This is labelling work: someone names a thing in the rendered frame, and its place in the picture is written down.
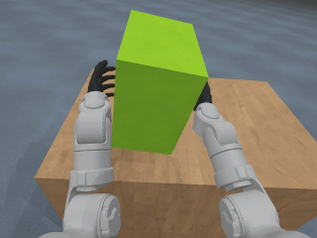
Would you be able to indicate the left robot forearm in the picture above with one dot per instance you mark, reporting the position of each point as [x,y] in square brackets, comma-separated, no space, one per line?
[92,142]

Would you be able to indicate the right robot forearm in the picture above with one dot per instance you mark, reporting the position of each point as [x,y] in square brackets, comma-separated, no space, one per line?
[230,165]

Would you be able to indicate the pedestal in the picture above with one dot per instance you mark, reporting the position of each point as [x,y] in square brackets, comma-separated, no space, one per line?
[176,196]

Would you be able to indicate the left robot upper arm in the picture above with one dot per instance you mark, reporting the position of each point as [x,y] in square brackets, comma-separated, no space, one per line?
[90,215]

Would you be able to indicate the robot right hand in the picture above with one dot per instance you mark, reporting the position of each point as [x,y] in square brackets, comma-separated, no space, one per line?
[205,96]

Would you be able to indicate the right robot upper arm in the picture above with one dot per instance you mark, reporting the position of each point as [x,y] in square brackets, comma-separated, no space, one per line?
[250,214]

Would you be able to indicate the carton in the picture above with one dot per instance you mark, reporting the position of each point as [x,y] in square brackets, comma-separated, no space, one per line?
[160,74]

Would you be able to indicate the robot left hand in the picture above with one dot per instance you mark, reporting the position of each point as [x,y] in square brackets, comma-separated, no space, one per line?
[95,83]

